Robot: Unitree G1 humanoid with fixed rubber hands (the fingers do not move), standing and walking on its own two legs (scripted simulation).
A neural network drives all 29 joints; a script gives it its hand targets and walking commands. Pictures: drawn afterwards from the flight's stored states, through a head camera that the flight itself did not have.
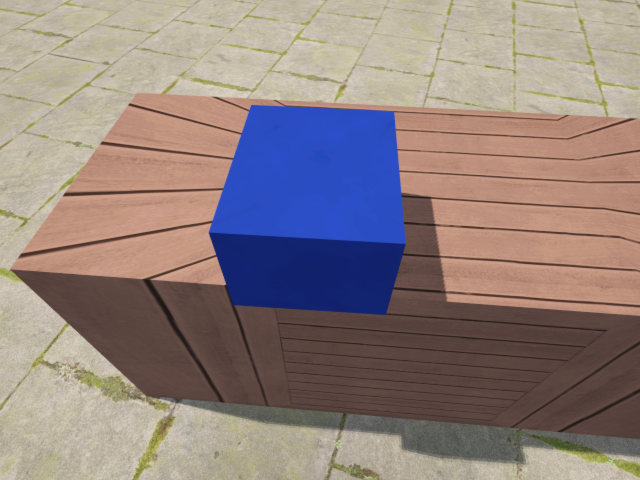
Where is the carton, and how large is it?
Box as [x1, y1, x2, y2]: [209, 105, 405, 314]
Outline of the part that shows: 251,105 209,230 209,234 233,304 385,314 405,244 393,111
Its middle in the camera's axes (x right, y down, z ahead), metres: -0.01 -0.05 +0.64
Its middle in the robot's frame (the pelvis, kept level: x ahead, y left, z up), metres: +0.51 -0.01 +0.01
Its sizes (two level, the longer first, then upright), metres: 0.290 0.246 0.182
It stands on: a pedestal, 0.68 m high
